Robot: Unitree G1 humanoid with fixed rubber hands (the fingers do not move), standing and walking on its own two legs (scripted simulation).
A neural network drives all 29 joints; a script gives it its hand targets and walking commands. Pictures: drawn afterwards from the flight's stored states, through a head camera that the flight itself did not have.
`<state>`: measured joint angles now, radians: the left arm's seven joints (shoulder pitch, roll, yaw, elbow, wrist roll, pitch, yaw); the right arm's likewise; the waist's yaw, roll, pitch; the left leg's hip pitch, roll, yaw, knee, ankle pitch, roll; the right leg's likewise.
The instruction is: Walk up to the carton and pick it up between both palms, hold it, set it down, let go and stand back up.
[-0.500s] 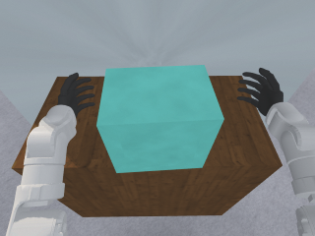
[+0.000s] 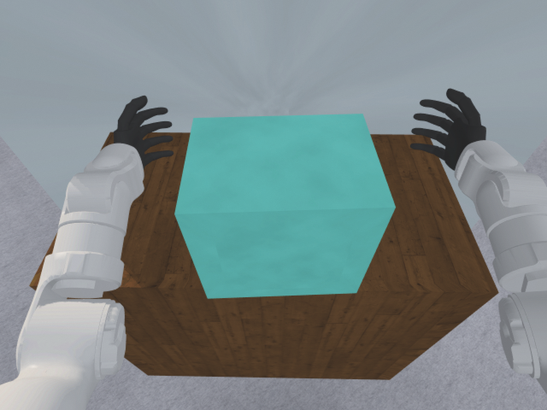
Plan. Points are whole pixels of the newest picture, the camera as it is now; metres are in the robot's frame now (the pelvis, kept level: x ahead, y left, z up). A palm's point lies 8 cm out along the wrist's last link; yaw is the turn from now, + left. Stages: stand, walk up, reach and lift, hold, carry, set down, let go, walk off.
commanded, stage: reach and lift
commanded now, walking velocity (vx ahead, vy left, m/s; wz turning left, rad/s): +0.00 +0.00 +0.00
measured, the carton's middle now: (280, 211) +0.42 +0.05 +0.05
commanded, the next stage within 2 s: none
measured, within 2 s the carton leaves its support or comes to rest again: neither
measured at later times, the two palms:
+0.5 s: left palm (157, 206) +0.40 +0.24 +0.06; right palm (422, 202) +0.44 -0.18 +0.06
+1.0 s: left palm (175, 204) +0.41 +0.22 +0.05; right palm (410, 197) +0.45 -0.16 +0.07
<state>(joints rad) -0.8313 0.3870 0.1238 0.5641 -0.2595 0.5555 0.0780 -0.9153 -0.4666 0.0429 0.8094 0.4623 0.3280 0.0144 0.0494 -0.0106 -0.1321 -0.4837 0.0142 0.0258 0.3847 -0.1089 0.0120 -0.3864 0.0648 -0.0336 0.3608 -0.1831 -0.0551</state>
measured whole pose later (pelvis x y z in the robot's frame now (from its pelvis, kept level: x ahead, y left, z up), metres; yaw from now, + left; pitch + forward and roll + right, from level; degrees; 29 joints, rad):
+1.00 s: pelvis +0.00 +0.00 -0.01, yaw +0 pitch +19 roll -2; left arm -0.75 0.19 0.08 0.93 -0.16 -0.03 0.13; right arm -0.83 -0.28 0.03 1.07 0.33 -0.07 -0.01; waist 0.06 -0.01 -0.21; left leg -0.68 0.02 0.01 0.52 -0.16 0.01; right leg -0.57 0.08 -0.05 0.46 -0.22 -0.06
